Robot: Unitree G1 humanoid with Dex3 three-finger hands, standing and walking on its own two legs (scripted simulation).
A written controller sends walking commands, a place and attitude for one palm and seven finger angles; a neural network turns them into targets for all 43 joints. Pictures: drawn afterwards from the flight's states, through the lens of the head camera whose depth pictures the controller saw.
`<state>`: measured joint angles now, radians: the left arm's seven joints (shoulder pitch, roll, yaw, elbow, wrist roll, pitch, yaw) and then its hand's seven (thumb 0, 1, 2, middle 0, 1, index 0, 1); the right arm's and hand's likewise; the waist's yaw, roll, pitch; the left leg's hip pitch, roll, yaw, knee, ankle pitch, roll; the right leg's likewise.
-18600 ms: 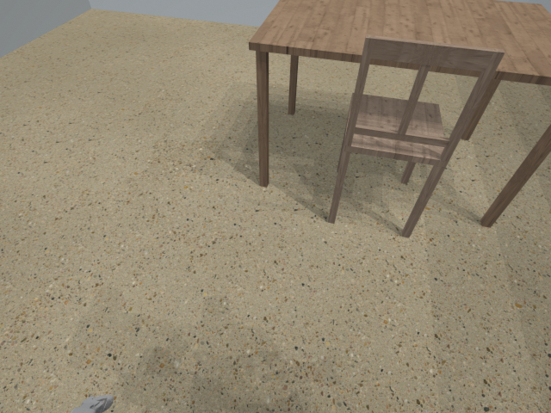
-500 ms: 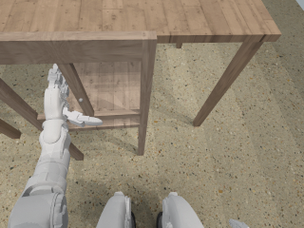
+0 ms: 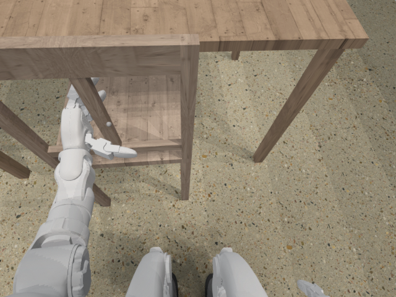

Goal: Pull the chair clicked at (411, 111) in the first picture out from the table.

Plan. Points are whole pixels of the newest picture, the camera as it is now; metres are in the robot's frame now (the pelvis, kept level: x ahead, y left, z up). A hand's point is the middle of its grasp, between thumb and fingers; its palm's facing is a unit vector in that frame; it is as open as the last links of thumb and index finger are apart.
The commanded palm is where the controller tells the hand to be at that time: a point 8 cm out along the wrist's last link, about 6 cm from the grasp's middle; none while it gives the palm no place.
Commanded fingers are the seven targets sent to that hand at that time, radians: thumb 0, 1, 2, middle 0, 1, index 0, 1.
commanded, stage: hook a spindle and tug to test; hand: left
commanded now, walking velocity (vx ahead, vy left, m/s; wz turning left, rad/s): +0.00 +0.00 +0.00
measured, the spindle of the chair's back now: (101, 117) +0.47 +0.19 +0.02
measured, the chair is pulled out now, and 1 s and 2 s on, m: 0.00 0.01 0.10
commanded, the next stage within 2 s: step backward, pulling the chair out in 1.18 s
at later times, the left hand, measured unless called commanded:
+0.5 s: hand (108, 123) +0.45 +0.17 +0.02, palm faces +0.10 -0.99 -0.03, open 6.4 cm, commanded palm +0.43 +0.22 +0.03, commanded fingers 0.00 0.90 0.90 -0.50 -1.45 -0.50 -1.45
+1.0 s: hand (111, 127) +0.44 +0.17 +0.02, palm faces +0.08 -1.00 -0.01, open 5.1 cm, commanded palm +0.40 +0.22 +0.03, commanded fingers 0.00 0.90 0.90 -0.50 -1.45 -0.50 -1.45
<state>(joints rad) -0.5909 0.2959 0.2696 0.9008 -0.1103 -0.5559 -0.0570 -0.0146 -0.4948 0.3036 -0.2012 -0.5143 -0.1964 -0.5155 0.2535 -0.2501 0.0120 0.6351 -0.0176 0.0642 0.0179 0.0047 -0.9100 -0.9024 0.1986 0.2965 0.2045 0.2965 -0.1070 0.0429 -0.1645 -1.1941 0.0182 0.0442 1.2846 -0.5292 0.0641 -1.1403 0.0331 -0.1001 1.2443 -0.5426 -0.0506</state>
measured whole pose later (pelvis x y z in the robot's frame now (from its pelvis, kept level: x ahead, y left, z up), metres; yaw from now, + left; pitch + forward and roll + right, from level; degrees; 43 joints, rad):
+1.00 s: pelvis +0.02 +0.01 +0.01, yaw -1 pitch +25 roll -3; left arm -0.45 0.26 0.26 0.75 -0.14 -0.50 -0.04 0.01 0.71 0.79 -0.50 -1.45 -0.50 -1.45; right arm 0.27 -0.24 0.01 0.59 -0.01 0.08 0.04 0.01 -0.91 -0.90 0.20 0.30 0.20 0.30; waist -0.12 0.04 -0.18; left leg -1.14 0.03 0.07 1.24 -0.55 0.08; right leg -1.10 0.05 -0.07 1.20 -0.54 -0.03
